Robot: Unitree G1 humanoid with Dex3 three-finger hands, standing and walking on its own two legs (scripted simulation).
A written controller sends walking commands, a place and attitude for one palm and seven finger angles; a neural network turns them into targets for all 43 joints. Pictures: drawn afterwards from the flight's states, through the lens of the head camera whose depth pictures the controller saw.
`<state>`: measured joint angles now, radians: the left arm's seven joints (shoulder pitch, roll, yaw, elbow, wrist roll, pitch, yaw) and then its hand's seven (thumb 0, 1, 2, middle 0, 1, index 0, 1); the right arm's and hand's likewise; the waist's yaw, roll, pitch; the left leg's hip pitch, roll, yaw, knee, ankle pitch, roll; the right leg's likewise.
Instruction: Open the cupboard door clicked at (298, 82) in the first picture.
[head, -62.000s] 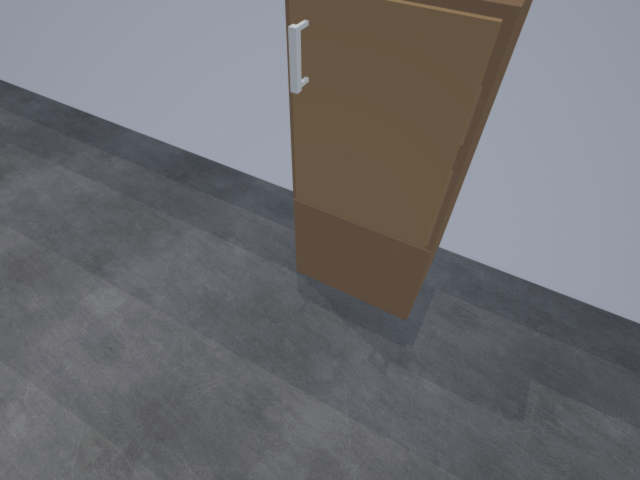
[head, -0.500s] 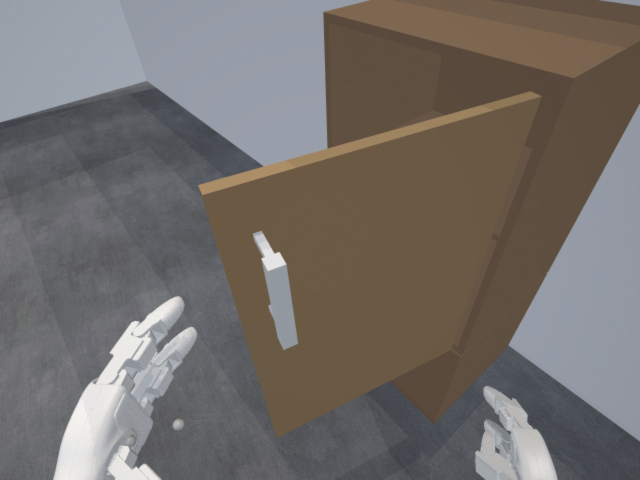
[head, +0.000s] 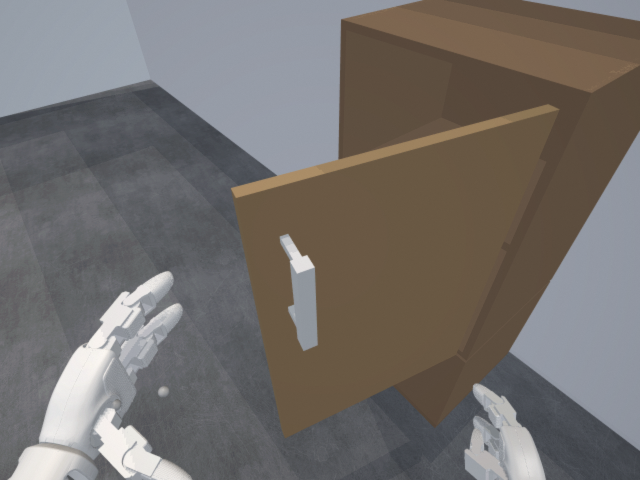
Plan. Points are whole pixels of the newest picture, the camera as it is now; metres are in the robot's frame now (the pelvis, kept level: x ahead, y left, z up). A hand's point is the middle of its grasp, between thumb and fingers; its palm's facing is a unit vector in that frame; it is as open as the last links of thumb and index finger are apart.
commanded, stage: draw the hand back to the body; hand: left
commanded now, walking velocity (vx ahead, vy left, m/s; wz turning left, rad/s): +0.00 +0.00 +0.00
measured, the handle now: (298, 294) +0.29 +0.06 +0.13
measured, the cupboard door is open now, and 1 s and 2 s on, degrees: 76 76 76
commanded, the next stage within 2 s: step back with the hand held close in 1.10 s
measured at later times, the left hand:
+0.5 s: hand (111, 328) +0.21 +0.23 +0.16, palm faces +0.32 -0.86 -0.40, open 11.8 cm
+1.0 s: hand (116, 303) +0.24 +0.24 +0.16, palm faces +0.36 -0.83 -0.42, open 7.6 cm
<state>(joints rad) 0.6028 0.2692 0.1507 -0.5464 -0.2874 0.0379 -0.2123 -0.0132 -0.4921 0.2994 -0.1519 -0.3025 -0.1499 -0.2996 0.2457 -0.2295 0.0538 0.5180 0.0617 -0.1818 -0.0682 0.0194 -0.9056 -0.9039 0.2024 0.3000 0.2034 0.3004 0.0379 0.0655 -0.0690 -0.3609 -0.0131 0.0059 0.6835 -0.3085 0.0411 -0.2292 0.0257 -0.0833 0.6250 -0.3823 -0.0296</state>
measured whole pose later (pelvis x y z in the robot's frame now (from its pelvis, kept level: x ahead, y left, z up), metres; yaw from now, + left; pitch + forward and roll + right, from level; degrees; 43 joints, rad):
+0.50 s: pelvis +0.03 +0.01 +0.02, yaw -2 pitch -2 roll -1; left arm 0.58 0.33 0.24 -0.49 -0.06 -0.06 0.12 0.00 0.21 0.60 -0.18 -0.30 -0.18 -0.30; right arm 0.20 -0.22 0.04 0.60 0.01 -0.08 -0.08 0.02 -0.91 -0.90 0.20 0.30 0.20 0.30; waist 0.06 0.07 0.01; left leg -0.18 -0.03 0.05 0.47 -0.25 0.05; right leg -0.06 0.01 -0.03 0.42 -0.31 -0.01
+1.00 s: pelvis +0.04 -0.01 +0.02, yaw -2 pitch -2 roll +0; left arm 0.51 0.35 0.31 -0.42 -0.08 -0.05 0.10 0.01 0.86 0.88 -0.21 -0.30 -0.21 -0.30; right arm 0.19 -0.24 0.01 0.61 0.02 -0.03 -0.07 0.02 -0.91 -0.90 0.20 0.30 0.20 0.30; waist 0.05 0.06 0.01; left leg -0.15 -0.02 0.05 0.42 -0.24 0.03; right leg -0.03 0.03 -0.03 0.36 -0.30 -0.03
